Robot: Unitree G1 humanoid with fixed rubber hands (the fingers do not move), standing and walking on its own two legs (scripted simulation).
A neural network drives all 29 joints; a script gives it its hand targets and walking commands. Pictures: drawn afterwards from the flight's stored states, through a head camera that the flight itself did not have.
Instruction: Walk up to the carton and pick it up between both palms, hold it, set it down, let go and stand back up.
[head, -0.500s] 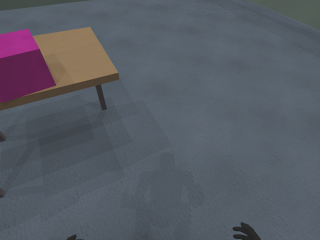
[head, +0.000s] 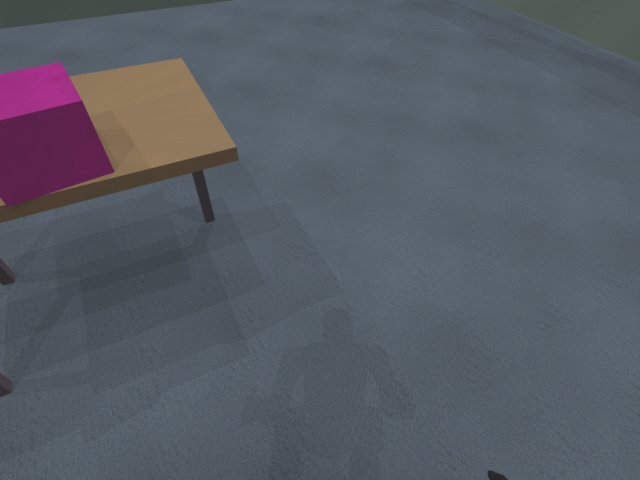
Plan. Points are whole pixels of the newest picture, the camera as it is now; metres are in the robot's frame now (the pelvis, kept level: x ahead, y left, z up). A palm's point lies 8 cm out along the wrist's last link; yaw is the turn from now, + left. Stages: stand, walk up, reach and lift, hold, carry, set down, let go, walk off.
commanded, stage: stand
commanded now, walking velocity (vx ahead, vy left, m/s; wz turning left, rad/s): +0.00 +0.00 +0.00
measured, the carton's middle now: (35, 131) +0.80 +0.60 +0.01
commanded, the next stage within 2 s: none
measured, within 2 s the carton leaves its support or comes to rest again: neither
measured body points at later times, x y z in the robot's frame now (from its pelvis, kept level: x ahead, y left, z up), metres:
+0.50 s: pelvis +0.00 -0.01 +0.00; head +0.01 +0.00 +0.45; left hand +0.08 +0.24 -0.12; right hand +0.09 -0.26 -0.12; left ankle +0.02 +0.12 -0.73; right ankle +0.02 -0.12 -0.73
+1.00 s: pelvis +0.01 -0.01 +0.00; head +0.02 +0.00 +0.45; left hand +0.07 +0.25 -0.12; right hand +0.09 -0.26 -0.12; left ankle +0.02 +0.12 -0.73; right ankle +0.02 -0.12 -0.73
